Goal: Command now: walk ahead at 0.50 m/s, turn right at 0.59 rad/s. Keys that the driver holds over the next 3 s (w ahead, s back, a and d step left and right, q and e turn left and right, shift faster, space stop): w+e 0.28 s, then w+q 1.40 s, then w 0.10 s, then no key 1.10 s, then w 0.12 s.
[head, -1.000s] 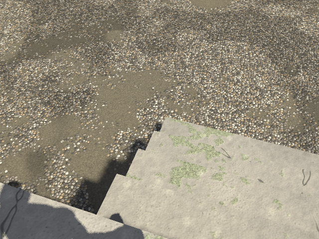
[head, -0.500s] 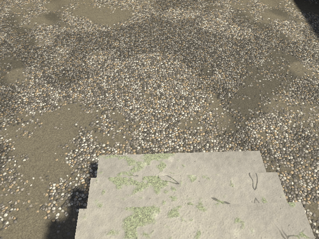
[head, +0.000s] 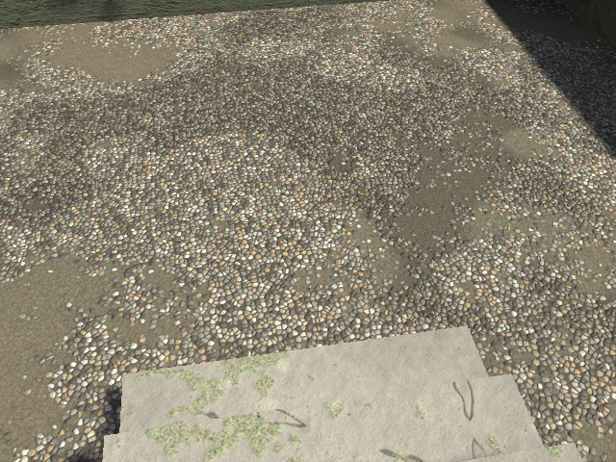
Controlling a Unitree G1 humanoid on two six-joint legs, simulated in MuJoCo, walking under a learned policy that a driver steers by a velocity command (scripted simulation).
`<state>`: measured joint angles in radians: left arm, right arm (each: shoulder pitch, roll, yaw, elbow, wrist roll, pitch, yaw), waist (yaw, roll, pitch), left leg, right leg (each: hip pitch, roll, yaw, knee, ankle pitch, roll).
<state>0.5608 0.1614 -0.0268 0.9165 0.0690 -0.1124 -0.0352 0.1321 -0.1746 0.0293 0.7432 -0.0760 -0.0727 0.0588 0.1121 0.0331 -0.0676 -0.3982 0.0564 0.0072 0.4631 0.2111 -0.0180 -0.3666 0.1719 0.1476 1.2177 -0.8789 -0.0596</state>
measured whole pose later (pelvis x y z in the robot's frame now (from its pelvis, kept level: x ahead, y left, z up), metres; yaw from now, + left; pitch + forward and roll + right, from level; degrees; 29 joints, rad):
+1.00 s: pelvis +0.46 -0.06 -0.24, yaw +4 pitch +0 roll +2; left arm 0.35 0.22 -0.01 0.95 0.07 -0.09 -0.06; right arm 0.39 -0.24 -0.05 1.00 -0.09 -0.11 0.06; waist -0.02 -0.04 -0.01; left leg -0.27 -0.12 0.03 0.64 -0.36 0.10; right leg -0.68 -0.08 0.07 1.66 -0.45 0.01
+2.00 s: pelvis +0.94 +0.04 -0.51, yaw +33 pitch +1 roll -6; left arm 0.67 0.10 -0.03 1.13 0.09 -0.06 0.02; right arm 0.00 -0.22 0.02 0.91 -0.10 -0.05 0.08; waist 0.16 0.09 0.00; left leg -0.41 0.13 0.00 0.28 0.41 0.03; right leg 0.04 -0.06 -0.33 0.97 -0.86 0.08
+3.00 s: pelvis +1.07 +0.12 -0.57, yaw +34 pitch +0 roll -1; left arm 0.16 0.29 0.09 0.95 0.04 -0.09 -0.03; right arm 0.26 -0.25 -0.09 0.99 -0.06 -0.05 0.03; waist -0.03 0.00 0.03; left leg -0.24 0.05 0.11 0.61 -0.41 0.07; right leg -0.26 0.01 -0.04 0.60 -0.43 -0.08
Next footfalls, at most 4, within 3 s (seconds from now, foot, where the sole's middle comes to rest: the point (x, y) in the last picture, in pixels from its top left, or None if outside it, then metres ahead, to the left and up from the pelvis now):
0.02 left None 0.09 0.11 -0.83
0.46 right None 0.29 -0.18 -0.83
0.86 left None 0.48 0.01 -1.00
1.30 right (412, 439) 0.80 -0.18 -1.17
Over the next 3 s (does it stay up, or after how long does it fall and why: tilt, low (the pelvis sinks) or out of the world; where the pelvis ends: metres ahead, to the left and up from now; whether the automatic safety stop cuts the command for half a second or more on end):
stays up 1.07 0.12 -0.57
